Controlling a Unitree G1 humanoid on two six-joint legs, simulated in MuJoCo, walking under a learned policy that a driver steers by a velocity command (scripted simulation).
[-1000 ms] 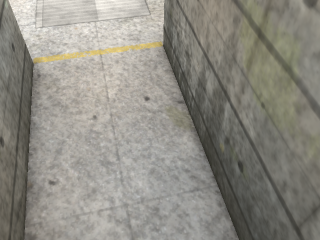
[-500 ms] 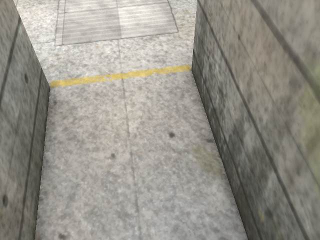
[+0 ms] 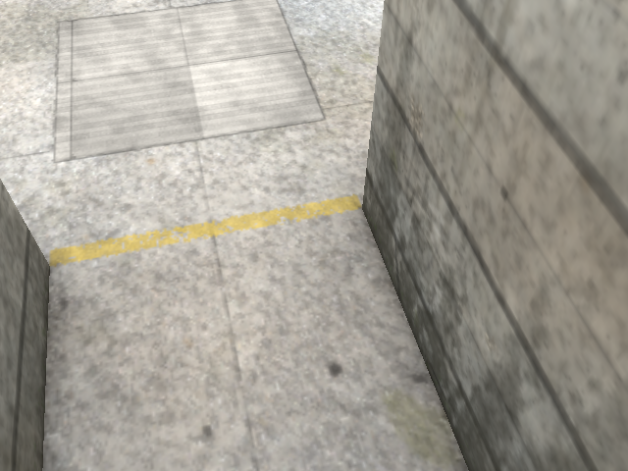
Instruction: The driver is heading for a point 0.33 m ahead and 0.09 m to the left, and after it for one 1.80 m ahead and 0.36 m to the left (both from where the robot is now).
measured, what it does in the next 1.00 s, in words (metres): walks ahead, turning left: right foot, then left foot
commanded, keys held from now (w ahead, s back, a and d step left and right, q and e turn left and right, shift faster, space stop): w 0.12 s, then w+q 0.62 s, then w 0.26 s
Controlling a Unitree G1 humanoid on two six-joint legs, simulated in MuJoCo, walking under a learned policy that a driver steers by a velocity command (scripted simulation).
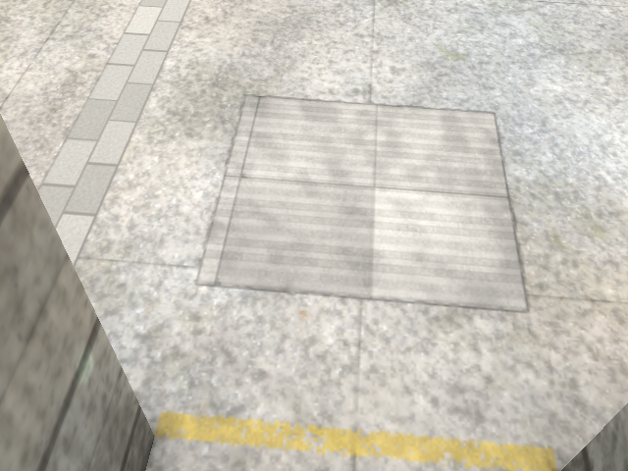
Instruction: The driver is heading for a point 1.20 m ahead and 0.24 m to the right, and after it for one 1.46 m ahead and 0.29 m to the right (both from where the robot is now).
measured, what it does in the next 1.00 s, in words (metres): walks ahead: right foot, then left foot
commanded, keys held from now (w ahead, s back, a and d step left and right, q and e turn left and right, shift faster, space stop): w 0.90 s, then w+e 0.10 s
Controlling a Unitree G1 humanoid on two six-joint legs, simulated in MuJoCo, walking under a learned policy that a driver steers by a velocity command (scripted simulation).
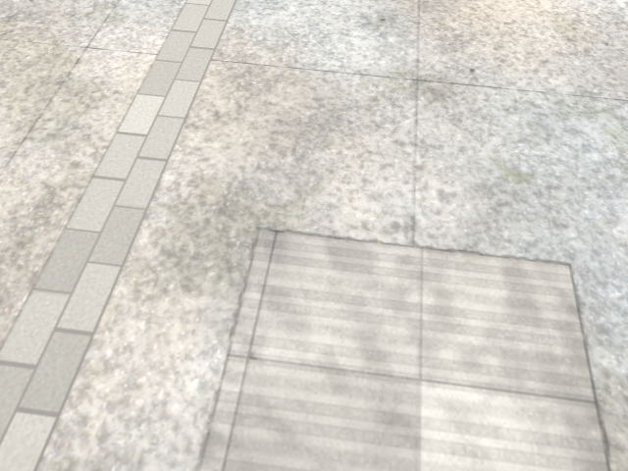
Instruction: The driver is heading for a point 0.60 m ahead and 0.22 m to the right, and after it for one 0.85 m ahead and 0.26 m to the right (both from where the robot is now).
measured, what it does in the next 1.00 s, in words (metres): walks ahead, turning right: right foot, then left foot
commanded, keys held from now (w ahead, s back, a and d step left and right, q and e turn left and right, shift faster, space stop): w+e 0.80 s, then w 0.20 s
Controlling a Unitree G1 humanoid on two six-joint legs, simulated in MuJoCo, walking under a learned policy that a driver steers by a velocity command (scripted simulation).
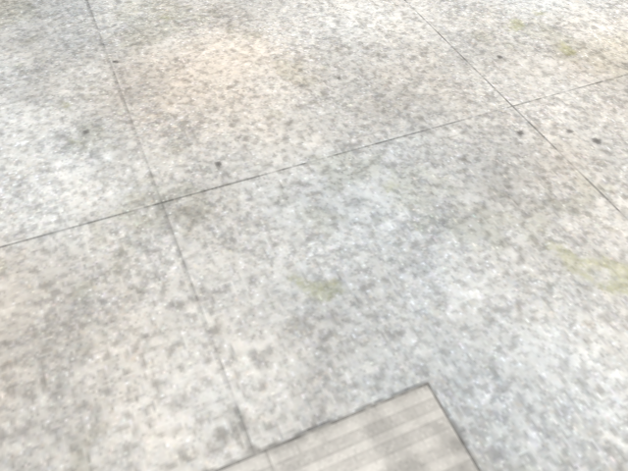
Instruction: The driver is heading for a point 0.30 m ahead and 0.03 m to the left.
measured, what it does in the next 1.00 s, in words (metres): walks ahead: right foot, then left foot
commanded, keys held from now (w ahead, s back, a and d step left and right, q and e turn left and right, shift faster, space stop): w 0.12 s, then no key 0.88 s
